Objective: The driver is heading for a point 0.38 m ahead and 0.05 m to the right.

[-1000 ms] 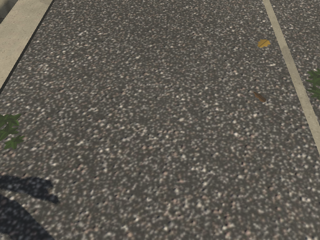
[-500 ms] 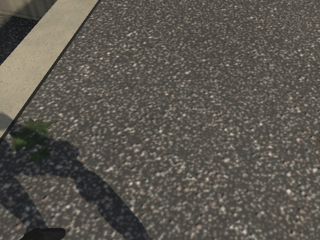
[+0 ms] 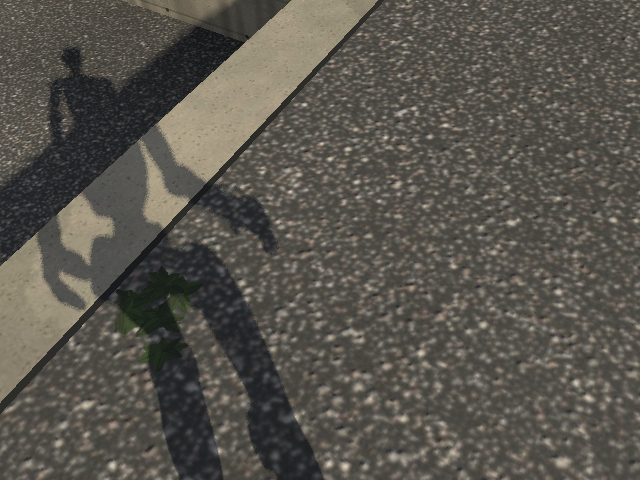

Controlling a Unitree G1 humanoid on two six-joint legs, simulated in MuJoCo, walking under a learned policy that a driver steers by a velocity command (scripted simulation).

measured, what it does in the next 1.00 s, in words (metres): steps on the spot: left foot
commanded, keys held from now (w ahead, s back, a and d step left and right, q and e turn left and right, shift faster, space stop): no key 1.00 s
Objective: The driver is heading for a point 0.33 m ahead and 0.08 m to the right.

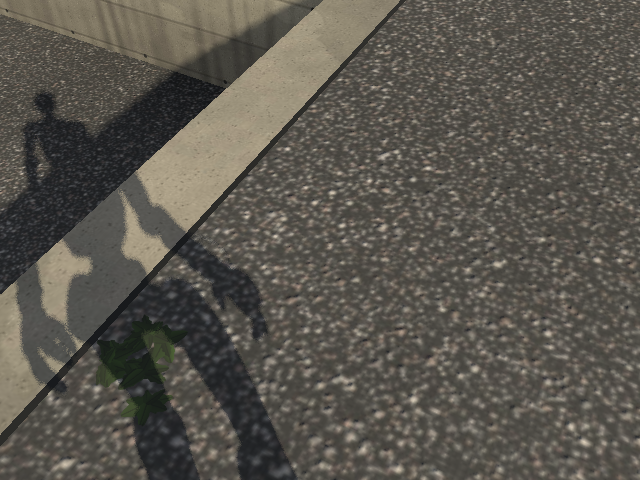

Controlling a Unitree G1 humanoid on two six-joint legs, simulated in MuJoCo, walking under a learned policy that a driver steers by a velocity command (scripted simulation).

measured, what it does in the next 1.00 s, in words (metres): walks ahead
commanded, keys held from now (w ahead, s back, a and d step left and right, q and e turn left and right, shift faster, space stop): no key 0.32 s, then w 0.22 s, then w+e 0.22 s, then no key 0.24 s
